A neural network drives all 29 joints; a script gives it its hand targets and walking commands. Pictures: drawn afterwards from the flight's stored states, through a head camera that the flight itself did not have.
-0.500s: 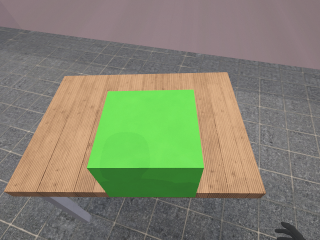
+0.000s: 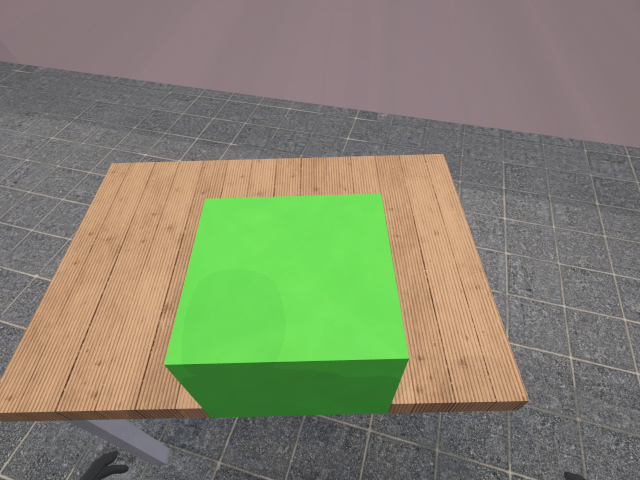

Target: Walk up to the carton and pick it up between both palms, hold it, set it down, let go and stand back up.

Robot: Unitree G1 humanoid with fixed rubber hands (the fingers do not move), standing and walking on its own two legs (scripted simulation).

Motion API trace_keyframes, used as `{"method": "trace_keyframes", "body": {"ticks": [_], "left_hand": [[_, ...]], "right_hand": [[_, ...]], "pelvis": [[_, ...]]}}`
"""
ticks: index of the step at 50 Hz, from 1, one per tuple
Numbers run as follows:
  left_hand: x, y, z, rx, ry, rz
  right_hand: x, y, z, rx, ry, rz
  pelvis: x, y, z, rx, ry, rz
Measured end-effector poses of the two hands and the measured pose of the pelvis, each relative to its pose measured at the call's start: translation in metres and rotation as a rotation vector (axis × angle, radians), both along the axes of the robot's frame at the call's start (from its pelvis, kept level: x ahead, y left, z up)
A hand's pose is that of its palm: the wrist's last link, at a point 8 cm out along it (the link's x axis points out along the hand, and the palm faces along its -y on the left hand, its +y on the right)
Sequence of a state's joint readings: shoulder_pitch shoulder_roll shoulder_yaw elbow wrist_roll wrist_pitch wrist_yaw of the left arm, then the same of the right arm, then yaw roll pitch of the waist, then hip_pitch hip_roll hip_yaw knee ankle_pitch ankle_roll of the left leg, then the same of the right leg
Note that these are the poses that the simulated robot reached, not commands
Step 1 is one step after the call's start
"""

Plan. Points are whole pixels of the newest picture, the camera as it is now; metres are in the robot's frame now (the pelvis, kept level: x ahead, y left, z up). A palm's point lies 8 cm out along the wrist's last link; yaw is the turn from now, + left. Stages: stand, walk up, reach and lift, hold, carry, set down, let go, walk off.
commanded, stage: walk up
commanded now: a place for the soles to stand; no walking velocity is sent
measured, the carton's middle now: (296, 305) +0.37 +0.06 -0.04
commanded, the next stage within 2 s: reach and lift in 0.96 s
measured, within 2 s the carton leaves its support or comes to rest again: neither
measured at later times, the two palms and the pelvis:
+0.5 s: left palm out of the picture +0.06 +0.32 -0.10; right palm out of the picture +0.05 -0.32 -0.11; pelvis -0.02 +0.00 +0.00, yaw +0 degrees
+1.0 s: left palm out of the picture +0.07 +0.33 -0.10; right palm out of the picture +0.06 -0.32 -0.11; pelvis -0.01 +0.01 +0.00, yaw +0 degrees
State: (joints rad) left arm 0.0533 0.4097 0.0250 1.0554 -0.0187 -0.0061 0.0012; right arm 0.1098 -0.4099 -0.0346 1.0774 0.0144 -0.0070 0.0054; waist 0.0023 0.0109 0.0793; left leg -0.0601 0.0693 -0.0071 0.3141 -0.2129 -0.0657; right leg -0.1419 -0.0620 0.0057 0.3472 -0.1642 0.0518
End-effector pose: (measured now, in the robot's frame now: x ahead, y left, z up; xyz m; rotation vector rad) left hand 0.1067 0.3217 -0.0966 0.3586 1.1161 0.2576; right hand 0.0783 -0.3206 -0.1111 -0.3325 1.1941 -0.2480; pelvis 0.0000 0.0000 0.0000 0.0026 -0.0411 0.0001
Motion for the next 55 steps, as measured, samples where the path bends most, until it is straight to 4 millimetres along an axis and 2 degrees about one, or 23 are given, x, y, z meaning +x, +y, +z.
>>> {"method": "trace_keyframes", "body": {"ticks": [15,24,30,38,50,52,55], "left_hand": [[-0.03,0.001,-0.004,0.002,0.047,0.032],[-0.045,0.002,-0.005,0.014,0.055,0.035],[-0.047,0.007,-0.003,0.027,0.05,0.029],[-0.042,0.01,-0.002,0.029,0.033,0.015],[-0.033,0.01,-0.004,0.025,0.053,0.015],[-0.015,0.008,-0.005,0.037,0.079,0.032],[0.026,-0.003,-0.003,0.031,0.059,0.012]], "right_hand": [[-0.002,0.004,0.0,0.006,-0.019,-0.002],[-0.02,0.0,-0.003,0.007,0.008,-0.013],[-0.034,0.004,-0.005,0.016,0.029,-0.014],[-0.035,0.004,-0.003,0.008,0.02,-0.016],[-0.014,0.005,0.0,0.0,-0.009,0.025],[0.004,0.009,-0.003,0.012,-0.055,0.05],[0.039,0.017,-0.005,0.046,-0.142,0.076]], "pelvis": [[-0.006,0.0,0.0,0.002,-0.012,0.004],[-0.015,0.001,-0.001,0.002,-0.009,0.007],[-0.017,0.003,-0.002,0.003,-0.007,0.011],[-0.017,0.005,-0.002,0.003,-0.009,0.01],[-0.011,0.006,-0.004,-0.001,0.008,0.008],[-0.015,0.005,-0.009,-0.007,0.014,0.005],[-0.021,0.005,-0.016,-0.015,0.004,0.004]]}}
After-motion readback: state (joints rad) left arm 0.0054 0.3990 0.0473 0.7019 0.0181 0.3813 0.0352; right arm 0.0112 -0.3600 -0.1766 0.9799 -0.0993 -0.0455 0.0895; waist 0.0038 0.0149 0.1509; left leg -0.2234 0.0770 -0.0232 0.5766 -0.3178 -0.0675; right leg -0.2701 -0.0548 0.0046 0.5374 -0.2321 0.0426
